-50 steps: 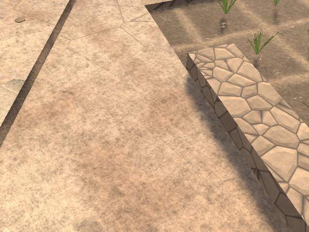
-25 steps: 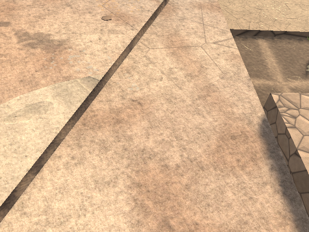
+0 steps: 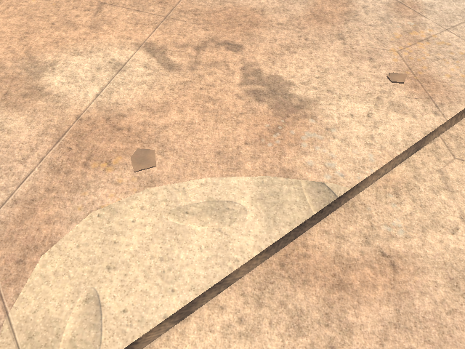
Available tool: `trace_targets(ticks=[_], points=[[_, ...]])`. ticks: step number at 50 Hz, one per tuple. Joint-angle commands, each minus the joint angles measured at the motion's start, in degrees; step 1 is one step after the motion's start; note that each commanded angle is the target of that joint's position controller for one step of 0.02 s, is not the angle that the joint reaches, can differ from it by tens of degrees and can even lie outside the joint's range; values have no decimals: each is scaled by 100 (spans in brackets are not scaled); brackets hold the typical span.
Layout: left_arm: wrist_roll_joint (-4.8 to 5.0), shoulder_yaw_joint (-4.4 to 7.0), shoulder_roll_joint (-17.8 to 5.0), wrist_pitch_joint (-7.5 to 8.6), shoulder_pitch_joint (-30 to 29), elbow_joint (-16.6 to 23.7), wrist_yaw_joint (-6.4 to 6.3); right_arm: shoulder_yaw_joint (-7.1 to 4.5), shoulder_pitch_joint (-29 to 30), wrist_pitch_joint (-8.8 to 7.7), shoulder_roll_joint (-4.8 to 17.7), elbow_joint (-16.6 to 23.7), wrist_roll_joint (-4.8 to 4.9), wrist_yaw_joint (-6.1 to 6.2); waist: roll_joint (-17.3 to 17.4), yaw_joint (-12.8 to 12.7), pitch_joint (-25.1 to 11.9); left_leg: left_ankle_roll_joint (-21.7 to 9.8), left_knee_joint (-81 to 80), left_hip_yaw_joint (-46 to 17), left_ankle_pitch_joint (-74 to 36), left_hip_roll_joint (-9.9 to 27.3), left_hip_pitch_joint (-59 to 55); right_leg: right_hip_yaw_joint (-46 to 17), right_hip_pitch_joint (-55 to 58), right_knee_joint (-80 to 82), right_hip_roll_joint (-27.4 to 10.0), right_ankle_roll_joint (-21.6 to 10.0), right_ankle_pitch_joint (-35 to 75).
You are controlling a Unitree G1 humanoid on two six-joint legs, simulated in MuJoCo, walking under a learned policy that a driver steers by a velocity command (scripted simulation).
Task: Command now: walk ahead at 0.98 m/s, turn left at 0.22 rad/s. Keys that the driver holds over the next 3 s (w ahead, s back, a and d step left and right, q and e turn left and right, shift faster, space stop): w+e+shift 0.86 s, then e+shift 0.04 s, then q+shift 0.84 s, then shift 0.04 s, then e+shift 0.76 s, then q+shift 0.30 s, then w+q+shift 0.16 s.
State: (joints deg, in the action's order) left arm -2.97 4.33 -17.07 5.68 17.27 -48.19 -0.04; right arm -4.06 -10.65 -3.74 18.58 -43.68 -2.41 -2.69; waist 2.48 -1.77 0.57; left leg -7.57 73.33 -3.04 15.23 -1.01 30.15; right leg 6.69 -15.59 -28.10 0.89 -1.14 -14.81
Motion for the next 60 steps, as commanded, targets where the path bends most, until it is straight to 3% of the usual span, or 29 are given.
trace_targets(ticks=[1, 5, 8, 11, 12, 13, 14, 16, 23, 27, 30, 33, 34, 35, 36, 37, 39, 41, 43, 45, 49, 53, 54, 55, 56, 57, 58, 59, 60], points=[[131, -93, -50, 225, 474, -72, 105, 244, 161, 3, -342, 622, -107, -114, -573, 299, 332, 116, -414, -596, -187, 480, 1479, -2392, 594, 2004, -1564, -1004, -401], [250, -34, -357, 242, 369, 21, 139, 420, 1318, -120, -225, 1052, -44, -253, -302, 287, 648, 427, -3018, 380, -1468, 494, -36, -1219, -554, 2596, -909, -862, 1123], [297, 76, -910, 245, 787, -75, 171, 392, 1558, -169, -29, 1054, 31, -185, -431, 167, 495, 447, -3654, 600, -1523, 195, -864, -1249, 71, 2440, -1132, -883, 2775], [339, 91, -1095, 138, 1015, -193, 124, 159, -164, -223, 409, 522, -88, 96, -554, 972, -725, 326, -4226, 610, -866, -203, -2984, -1016, 539, -408, -877, -683, 4748], [345, 49, -902, 134, 902, -121, 127, 19, -1063, -243, 743, 328, -193, 222, -511, 1384, -1214, 294, -4087, 64, -401, 494, -4379, -1003, -594, -1938, -588, -625, 3363], [331, -143, 87, 130, 1068, 133, 123, -89, -1708, -262, 1263, 274, -369, 309, 861, 1187, -1933, 214, -4465, -2178, 1379, 2340, -5482, -930, -1958, -4085, -115, -559, -1059], [574, -108, -65, 73, 1281, 343, 86, -135, -1582, -188, 1272, 324, -257, 291, 1270, 950, -2360, -61, -5650, -4247, 2124, 2906, -5203, -1142, -2607, -5094, 8, -623, -981], [370, -78, -194, -61, 456, 348, 115, 29, -636, -208, 360, 338, -102, 251, 209, 627, -637, 7, -5802, -2528, 1470, 2276, -3644, -1071, -2948, -4910, -522, -567, 6], [131, -137, 256, -507, -581, 829, 380, 118, -977, -464, -163, -274, 147, 187, 244, 73, 206, 408, -6215, 450, -2318, 1690, -2673, -785, -3294, -4607, -862, -389, 683], [177, -229, 88, -523, -1448, 1217, 497, 88, -837, -462, 67, -303, 105, 264, 29, -35, 653, 706, -6565, 1646, -3222, 1233, -2334, -106, -2675, -2699, -573, -642, 1721], [173, -223, -130, -528, -1545, 1253, 505, 1, -1136, -435, 596, -315, 146, 365, 151, -104, 405, 840, -6051, 1949, -6397, 1292, -2975, 626, -1548, -1720, 54, -918, 1746], [216, -1, -659, -524, 681, 734, 356, -150, -662, -135, 1053, -101, 28, 493, 550, -1323, -820, 705, -3182, 1728, -8180, 1657, -3277, 313, 540, -1524, 366, -1307, 980], [218, 165, -902, -487, 1732, 358, 269, -160, -342, -47, 1024, 60, 94, 431, 200, -1744, -1203, 610, -1295, 1648, -6834, 1413, -2464, -30, 2020, -777, 431, -1405, 1177], [384, 351, -1155, -558, 1256, 305, 163, -45, -97, -55, 465, 179, 89, 284, -1052, -1331, -530, 705, 1128, 1573, -663, 148, -511, -874, 2624, -382, 160, -1525, 955], [170, 391, -1773, -614, 651, 596, 180, 169, -859, -167, -180, 702, 18, 268, -1642, -149, -947, 887, 3206, 859, 1344, -189, 1544, -3185, 3626, -800, -858, -2242, 3165], [112, 497, -1942, -676, 763, 868, 94, 224, -603, -347, 60, 1120, 35, 293, -1155, -499, -2198, 807, 3550, -86, 1009, -132, 2352, -4899, 4435, 732, -1513, -2907, 522], [105, 264, -1083, -610, 716, 586, -24, 282, 19, -434, 94, 1130, -69, 331, 63, -166, -644, 709, 3457, -84, 811, 329, 2920, -4786, 2800, 1425, -1259, -2283, -735], [268, 79, -617, -382, 635, 511, -30, 474, 93, -252, -365, 1241, -300, 365, 417, 233, -308, 673, 4297, -121, 987, 528, 2904, -4102, 1129, 1069, -861, -2056, -287], [280, -5, -690, -166, 349, 537, 33, 570, 231, 30, -424, 1423, -333, 390, 491, 597, 246, 780, 3498, 35, 900, 746, 2814, -3579, -554, 1391, -502, -1776, -890], [248, -18, -800, -29, 327, 504, 44, 637, 1060, 93, -393, 1878, -233, 398, 377, 489, 863, 936, 2175, 480, 649, 717, 2486, -3239, -1606, 1700, -177, -1622, 1134], [326, -35, -559, -61, 983, 140, 15, 795, 1022, 102, -812, 1830, -35, 347, -405, -45, 108, 552, -1025, 1136, -1094, 399, 291, -1715, -553, 1555, -27, -661, 6402], [248, 74, -832, -93, 685, 154, -81, 472, -760, 74, -75, 1002, 157, 348, -828, 629, -839, 195, -2582, 1190, -904, -275, -760, -1380, 1769, -273, -574, -285, 8305], [262, 151, -947, -126, 424, 228, -74, 371, -1672, 15, 52, 632, 210, 346, -563, 1169, -1044, 134, -3766, 1180, -1644, -418, -1585, -1008, 1868, -1606, -386, -90, 7728], [280, 168, -744, -120, 267, 381, -77, 217, -2269, -30, 366, 300, 236, 331, 327, 1434, -1125, -438, -4144, -142, -3666, 355, -2802, -744, 704, -4131, 480, 161, 2921], [-488, -163, -1, -76, 2247, 447, 651, 359, -3250, -41, 330, 69, 14, -53, 1680, 255, -3481, -2529, -3993, -4647, -5321, 1959, -5767, -2341, -1793, -6843, 1220, 890, -981], [30, 39, -523, -79, 1227, 695, 700, 158, -2100, 21, 375, 259, -334, -43, -87, 699, -1251, -1919, -4625, -4672, -4267, 1989, -4128, -2790, -3246, -6835, 944, 815, -33], [133, 22, -770, -46, 418, 994, 530, 126, -950, -107, 273, 331, -233, -129, -766, 362, -430, -1599, -4612, -3360, -3606, 1849, -2958, -2489, -3376, -6395, 537, 789, -33], [10, -21, -729, -95, 293, 1204, 287, 204, -405, -179, -71, 243, -72, -81, -960, 34, -927, -1418, -5002, -2807, -3368, 1480, -2337, -2090, -2640, -5598, 167, 595, -70], [-326, -212, -322, -63, 332, 1347, 83, 304, -153, -296, -347, 113, 50, -38, -565, -239, -850, -1289, -5306, -1970, -3431, 1029, -1491, -1970, -1979, -4588, -173, 419, -203]])
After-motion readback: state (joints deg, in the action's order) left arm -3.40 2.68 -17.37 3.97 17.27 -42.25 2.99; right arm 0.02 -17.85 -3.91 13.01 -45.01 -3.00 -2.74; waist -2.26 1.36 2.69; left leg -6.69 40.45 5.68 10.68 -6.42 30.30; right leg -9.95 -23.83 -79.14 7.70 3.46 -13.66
